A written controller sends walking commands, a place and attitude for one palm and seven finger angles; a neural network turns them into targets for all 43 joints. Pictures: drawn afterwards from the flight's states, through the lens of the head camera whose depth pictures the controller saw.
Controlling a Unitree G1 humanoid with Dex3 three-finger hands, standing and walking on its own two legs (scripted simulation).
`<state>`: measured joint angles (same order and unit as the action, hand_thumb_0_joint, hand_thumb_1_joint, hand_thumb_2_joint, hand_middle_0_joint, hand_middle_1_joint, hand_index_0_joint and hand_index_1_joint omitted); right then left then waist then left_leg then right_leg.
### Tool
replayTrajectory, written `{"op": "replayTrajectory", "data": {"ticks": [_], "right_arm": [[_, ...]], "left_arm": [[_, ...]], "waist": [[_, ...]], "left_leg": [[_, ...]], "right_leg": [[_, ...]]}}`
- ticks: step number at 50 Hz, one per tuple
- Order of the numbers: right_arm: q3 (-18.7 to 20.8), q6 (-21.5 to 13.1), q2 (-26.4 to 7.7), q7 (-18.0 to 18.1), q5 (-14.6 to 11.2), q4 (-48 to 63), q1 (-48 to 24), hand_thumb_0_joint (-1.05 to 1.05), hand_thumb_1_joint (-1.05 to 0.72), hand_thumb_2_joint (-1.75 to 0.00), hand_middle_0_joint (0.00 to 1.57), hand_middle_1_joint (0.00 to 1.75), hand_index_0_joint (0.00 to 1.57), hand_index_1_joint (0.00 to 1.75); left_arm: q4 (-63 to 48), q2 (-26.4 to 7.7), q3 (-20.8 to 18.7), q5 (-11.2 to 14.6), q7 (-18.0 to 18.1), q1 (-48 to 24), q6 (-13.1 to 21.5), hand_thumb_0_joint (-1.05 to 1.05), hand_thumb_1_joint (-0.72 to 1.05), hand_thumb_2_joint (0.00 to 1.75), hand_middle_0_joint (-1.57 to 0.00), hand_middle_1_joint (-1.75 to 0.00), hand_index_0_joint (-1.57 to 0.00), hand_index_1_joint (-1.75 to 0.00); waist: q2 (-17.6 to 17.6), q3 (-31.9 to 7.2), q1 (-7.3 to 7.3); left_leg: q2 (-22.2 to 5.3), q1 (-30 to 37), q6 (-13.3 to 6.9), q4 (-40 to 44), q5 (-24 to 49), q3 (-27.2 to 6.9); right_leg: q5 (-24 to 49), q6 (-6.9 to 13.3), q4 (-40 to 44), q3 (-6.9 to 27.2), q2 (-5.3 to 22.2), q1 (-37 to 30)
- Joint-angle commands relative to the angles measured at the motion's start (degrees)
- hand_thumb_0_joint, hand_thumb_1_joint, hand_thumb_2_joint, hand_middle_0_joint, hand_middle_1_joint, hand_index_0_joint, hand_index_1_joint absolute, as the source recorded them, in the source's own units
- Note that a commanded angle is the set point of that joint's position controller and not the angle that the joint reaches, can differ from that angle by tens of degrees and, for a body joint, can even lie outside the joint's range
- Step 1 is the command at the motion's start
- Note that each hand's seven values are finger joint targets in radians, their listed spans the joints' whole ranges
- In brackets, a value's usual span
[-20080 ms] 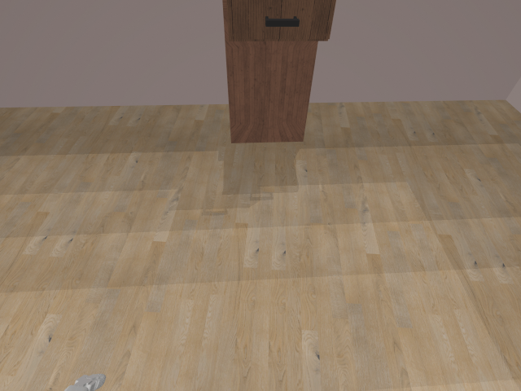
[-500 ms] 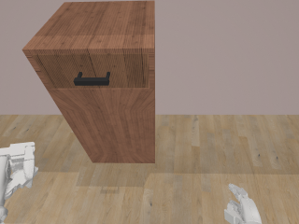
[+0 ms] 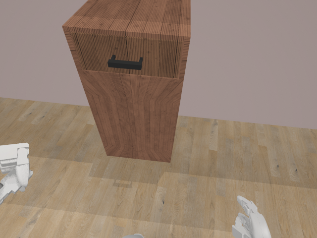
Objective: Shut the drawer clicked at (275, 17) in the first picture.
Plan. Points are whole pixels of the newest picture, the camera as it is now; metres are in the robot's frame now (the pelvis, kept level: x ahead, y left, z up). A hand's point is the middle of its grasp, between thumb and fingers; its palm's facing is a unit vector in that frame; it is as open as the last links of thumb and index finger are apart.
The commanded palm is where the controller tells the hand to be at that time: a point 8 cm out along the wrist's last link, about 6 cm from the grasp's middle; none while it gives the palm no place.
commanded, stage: step back with the hand held close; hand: left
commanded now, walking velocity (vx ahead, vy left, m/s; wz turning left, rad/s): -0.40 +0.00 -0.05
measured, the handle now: (126, 61) +0.70 +0.17 +0.06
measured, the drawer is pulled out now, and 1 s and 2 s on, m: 0.00 0.00 0.00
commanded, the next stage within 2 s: stop stepping back and stand still in 0.46 s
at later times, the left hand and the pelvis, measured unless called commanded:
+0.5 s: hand out of the picture +0.09 +0.27 +0.19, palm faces +0.33 -0.85 -0.41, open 3.2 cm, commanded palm +0.04 +0.30 +0.19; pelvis -0.11 +0.03 +0.00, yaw -3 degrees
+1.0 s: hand out of the picture -0.10 +0.31 +0.20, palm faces +0.30 -0.86 -0.41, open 3.2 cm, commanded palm -0.12 +0.35 +0.19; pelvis -0.29 +0.09 +0.00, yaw -7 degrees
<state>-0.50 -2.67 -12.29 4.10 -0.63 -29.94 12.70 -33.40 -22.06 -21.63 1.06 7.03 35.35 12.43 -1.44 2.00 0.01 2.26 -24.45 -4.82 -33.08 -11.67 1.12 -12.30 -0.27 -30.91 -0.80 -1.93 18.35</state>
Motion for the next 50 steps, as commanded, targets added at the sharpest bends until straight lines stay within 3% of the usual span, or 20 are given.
{"op": "replayTrajectory", "data": {"ticks": [1,6,8,10,11,15,22,25,28,30,32,33,35,38,40,41,42,43,45,50], "right_arm": [[4.1,-3.6,-8.0,0.3,0.6,8.1,-5.2,0.00,-0.90,-0.90,0.20,0.30,0.20,0.30],[4.3,-2.9,-7.1,-0.3,0.5,5.1,-3.9,0.00,-0.90,-0.90,0.20,0.30,0.20,0.30],[4.1,-2.9,-7.7,0.0,0.2,5.8,-4.6,0.00,-0.90,-0.90,0.20,0.30,0.20,0.30],[4.1,-4.4,-9.3,0.5,0.7,7.2,-7.1,0.00,-0.90,-0.90,0.20,0.30,0.20,0.30],[4.0,-5.0,-8.1,0.5,1.4,6.8,-7.6,0.00,-0.90,-0.90,0.20,0.30,0.20,0.30],[5.5,-6.2,-7.5,-1.7,1.1,5.8,-6.7,0.00,-0.90,-0.90,0.20,0.30,0.20,0.30],[3.9,-8.0,-5.3,-2.5,1.9,0.4,-2.9,0.00,-0.90,-0.90,0.20,0.30,0.20,0.30],[3.8,-7.1,-4.9,-2.7,1.7,-1.5,-1.4,0.00,-0.90,-0.90,0.20,0.30,0.20,0.30],[2.2,-6.3,-3.7,-1.4,0.9,1.1,-6.6,0.00,-0.90,-0.90,0.20,0.30,0.20,0.30],[3.6,-6.6,-5.4,-0.9,-0.2,1.5,-6.2,0.00,-0.90,-0.90,0.20,0.30,0.20,0.30],[2.5,-5.2,-5.5,-0.1,-1.0,3.4,-6.8,0.00,-0.90,-0.90,0.20,0.30,0.20,0.30],[2.5,-6.0,-7.4,0.2,-0.4,4.0,-7.6,0.00,-0.90,-0.90,0.20,0.30,0.20,0.30],[1.0,-8.2,-6.0,-0.5,0.4,2.0,-6.3,0.00,-0.90,-0.90,0.20,0.30,0.20,0.30],[2.4,-6.7,-6.8,-1.1,1.2,3.4,-7.7,0.00,-0.90,-0.90,0.20,0.30,0.20,0.30],[2.9,-5.8,-6.0,-1.9,1.2,5.0,-7.7,0.00,-0.90,-0.90,0.20,0.30,0.20,0.30],[2.9,-5.3,-5.9,-2.3,0.7,5.4,-7.1,0.00,-0.90,-0.90,0.20,0.30,0.20,0.30],[3.0,-4.5,-4.5,-2.5,-0.4,5.3,-6.6,0.00,-0.90,-0.90,0.20,0.30,0.20,0.30],[4.5,-3.8,-6.2,-2.3,-0.8,4.0,-7.3,0.00,-0.90,-0.90,0.20,0.30,0.20,0.30],[4.6,-3.3,-5.2,-2.6,0.8,2.5,-6.3,0.00,-0.90,-0.90,0.20,0.30,0.20,0.30],[3.0,-6.3,-5.1,0.6,0.9,0.4,-4.7,0.00,-0.90,-0.90,0.20,0.30,0.20,0.30]], "left_arm": [[-12.4,-9.9,-7.8,0.9,1.5,-0.7,4.4,0.00,0.90,0.90,-1.40,-1.60,-1.40,-1.60],[-12.5,-9.0,-5.1,1.6,2.7,-4.6,5.2,0.00,0.90,0.90,-1.40,-1.60,-1.40,-1.60],[-14.3,-9.6,-5.5,1.4,2.8,-4.5,5.6,0.00,0.90,0.90,-1.40,-1.60,-1.40,-1.60],[-16.1,-10.4,-8.1,0.3,2.6,-3.3,6.1,0.00,0.90,0.90,-1.40,-1.60,-1.40,-1.60],[-15.4,-12.0,-9.4,-0.5,2.5,-4.4,5.9,0.00,0.90,0.90,-1.40,-1.60,-1.40,-1.60],[-15.2,-11.2,-10.5,1.1,1.9,-0.4,6.0,0.00,0.90,0.90,-1.40,-1.60,-1.40,-1.60],[-17.0,-9.4,-5.6,3.4,0.9,-2.3,6.7,0.00,0.90,0.90,-1.40,-1.60,-1.40,-1.60],[-16.9,-12.1,-7.0,3.1,0.7,-5.8,7.8,0.00,0.90,0.90,-1.40,-1.60,-1.40,-1.60],[-18.1,-17.8,-11.8,3.8,0.8,-7.4,8.1,0.00,0.90,0.90,-1.40,-1.60,-1.40,-1.60],[-11.7,-12.4,-8.2,2.9,-0.8,-5.2,5.2,0.00,0.90,0.90,-1.40,-1.60,-1.40,-1.60],[-10.4,-8.4,-6.2,4.3,-1.6,-4.5,1.1,0.00,0.90,0.90,-1.40,-1.60,-1.40,-1.60],[-11.6,-10.8,-8.5,4.6,-1.2,-5.7,0.7,0.00,0.90,0.90,-1.40,-1.60,-1.40,-1.60],[-9.9,-11.8,-8.3,3.7,0.4,-11.4,1.7,0.00,0.90,0.90,-1.40,-1.60,-1.40,-1.60],[-9.8,-10.5,-8.8,3.2,0.7,-2.7,0.3,0.00,0.90,0.90,-1.40,-1.60,-1.40,-1.60],[-14.1,-10.6,-8.5,2.9,0.3,3.7,0.6,0.00,0.90,0.90,-1.40,-1.60,-1.40,-1.60],[-17.0,-11.8,-9.1,2.2,0.3,5.8,0.9,0.00,0.90,0.90,-1.40,-1.60,-1.40,-1.60],[-18.8,-12.4,-8.6,1.5,0.3,7.5,0.8,0.00,0.90,0.90,-1.40,-1.60,-1.40,-1.60],[-22.6,-11.5,-7.3,1.4,0.0,3.7,0.6,0.00,0.90,0.90,-1.40,-1.60,-1.40,-1.60],[-26.6,-17.0,-12.0,1.3,-1.0,-9.0,0.5,0.00,0.90,0.90,-1.40,-1.60,-1.40,-1.60],[-9.5,-9.9,-7.5,0.6,1.8,-12.0,0.8,0.00,0.90,0.90,-1.40,-1.60,-1.40,-1.60]], "waist": [[1.5,-4.5,-0.58],[6.9,-5.7,-2.25],[0.3,-4.4,-2.11],[-18.0,-5.7,-0.71],[-18.4,-6.2,-0.57],[-5.5,-10.0,0.93],[-15.4,-17.8,0.49],[-5.9,-17.7,0.20],[9.1,-8.8,0.24],[16.3,-5.2,-0.90],[-1.1,-2.3,-3.35],[-18.0,-3.7,-1.49],[-12.8,-2.1,-0.80],[-10.9,-6.6,1.63],[-15.8,-7.9,2.66],[-9.8,-8.8,2.98],[10.3,-6.9,2.65],[19.1,-2.4,0.95],[13.3,-4.4,-3.87],[-0.8,-3.6,-2.04]], "left_leg": [[-5.9,-4.0,0.8,6.4,-20.0,-8.9],[-2.8,11.7,3.6,-6.8,-8.5,-5.7],[-6.3,9.2,2.0,4.1,-11.6,-10.8],[-19.2,-11.7,-3.1,27.4,-32.6,-27.2],[-22.6,-18.1,-4.9,31.8,-36.0,-31.1],[-19.1,-7.2,-2.2,26.1,-26.2,-17.8],[-13.4,20.0,10.3,28.2,-8.7,-8.3],[-8.5,31.5,9.5,7.9,7.5,0.3],[-1.8,18.0,7.2,-20.0,-9.3,0.5],[-3.0,12.2,5.3,-18.1,-6.1,-3.5],[-4.2,19.5,3.2,2.1,7.7,-5.0],[-11.1,15.9,0.2,15.6,8.4,-18.9],[-16.1,3.7,0.1,29.4,-26.5,-29.5],[-12.2,-5.8,13.4,35.6,-32.5,-16.9],[-7.1,-14.5,13.9,29.4,-27.4,-5.0],[-3.1,-13.8,11.2,14.2,-25.2,1.5],[3.6,-6.6,9.2,-18.6,-16.8,8.0],[3.0,-6.3,7.1,-44.0,-14.6,-0.9],[-2.8,-2.2,7.0,-62.7,-5.7,-4.3],[-5.3,8.8,1.8,-5.5,-15.4,4.0]], "right_leg": [[-11.6,3.0,9.2,12.6,5.5,-2.2],[-7.5,6.3,13.9,14.6,12.9,13.8],[-9.3,2.8,7.3,8.6,6.8,13.0],[-10.0,-1.1,-19.2,2.1,-4.1,-5.9],[-12.5,-1.0,-33.6,4.2,-5.0,-9.4],[-14.5,-0.9,-37.7,2.0,-5.2,-4.6],[-23.3,2.6,-1.5,-5.5,-5.4,-4.0],[-10.8,5.0,21.7,-0.4,1.6,2.4],[16.7,9.1,19.8,5.9,18.2,10.6],[12.5,8.9,10.9,2.1,15.1,7.4],[4.1,2.1,-5.6,-3.5,6.1,10.7],[-10.8,-0.6,-17.3,-3.5,-1.4,6.6],[-22.4,0.9,-24.4,4.4,-2.2,-0.8],[-20.5,2.6,-20.7,-4.7,-7.0,-13.3],[-20.8,4.1,-10.9,-7.8,-7.0,-24.3],[-21.2,5.7,-3.4,-5.1,-3.3,-22.2],[-25.7,7.7,13.4,7.3,8.2,-4.5],[-31.0,10.8,23.9,26.7,22.2,17.4],[-32.2,12.1,21.0,17.4,22.8,34.5],[-31.3,7.3,4.9,2.7,12.4,19.8]]}}
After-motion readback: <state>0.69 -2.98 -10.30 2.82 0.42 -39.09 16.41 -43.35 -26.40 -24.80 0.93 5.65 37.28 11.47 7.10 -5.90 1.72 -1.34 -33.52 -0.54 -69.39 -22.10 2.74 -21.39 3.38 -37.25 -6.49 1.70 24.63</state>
